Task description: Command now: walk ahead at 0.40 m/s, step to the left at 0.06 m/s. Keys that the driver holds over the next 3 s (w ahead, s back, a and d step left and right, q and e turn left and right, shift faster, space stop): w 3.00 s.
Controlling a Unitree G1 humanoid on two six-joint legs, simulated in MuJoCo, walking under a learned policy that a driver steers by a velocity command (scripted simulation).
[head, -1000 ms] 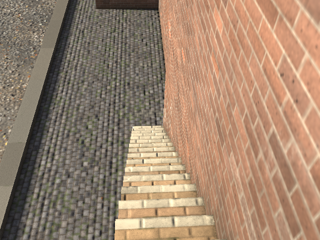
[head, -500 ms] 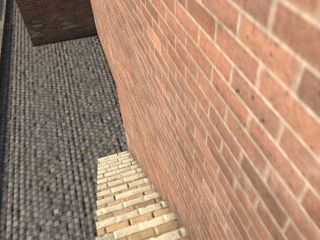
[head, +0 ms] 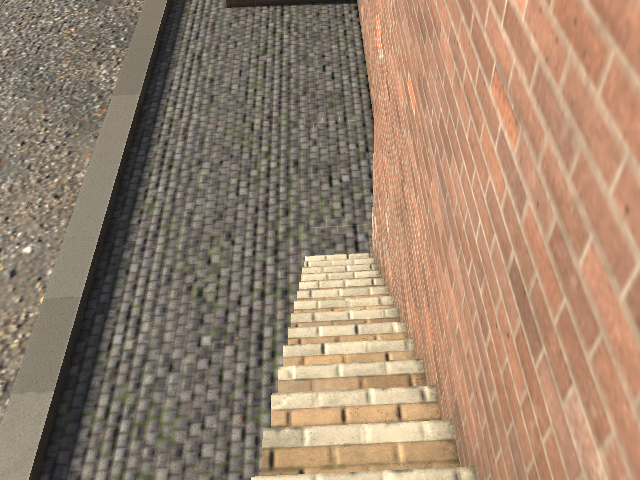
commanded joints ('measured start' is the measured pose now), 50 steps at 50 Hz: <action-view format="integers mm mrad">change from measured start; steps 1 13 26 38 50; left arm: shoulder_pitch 136 -51 -327 84 -3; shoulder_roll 180 55 136 210 187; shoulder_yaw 65 44 62 40 34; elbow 24 -56 -112 -44 -95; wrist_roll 59 48 -6 -45 -72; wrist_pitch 41 105 39 -1 -21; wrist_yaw -16 -57 -87 -50 23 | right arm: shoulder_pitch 406 235 414 207 39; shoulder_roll -127 -94 -78 -54 -65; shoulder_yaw -58 -4 -16 -24 -28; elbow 131 134 129 76 -65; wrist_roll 56 -3 -58 -63 -60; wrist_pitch -35 -119 -45 73 91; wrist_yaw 2 -28 -82 -42 -7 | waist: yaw -140 -25 -275 -163 -163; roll -39 -39 -129 -239 -325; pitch -63 45 169 144 139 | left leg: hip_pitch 435 -292 81 -664 -318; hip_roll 35 134 8 -125 -72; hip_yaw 13 -120 -202 -126 -137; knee -183 8 401 1372 561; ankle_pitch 20 -316 -607 -561 268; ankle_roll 44 169 225 32 -92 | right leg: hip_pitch -252 -199 9 112 -96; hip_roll -30 -10 -125 -378 -252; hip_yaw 75 24 148 302 153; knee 228 -125 -1246 -993 -747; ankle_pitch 290 1171 1396 673 355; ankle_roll -178 49 33 -92 -78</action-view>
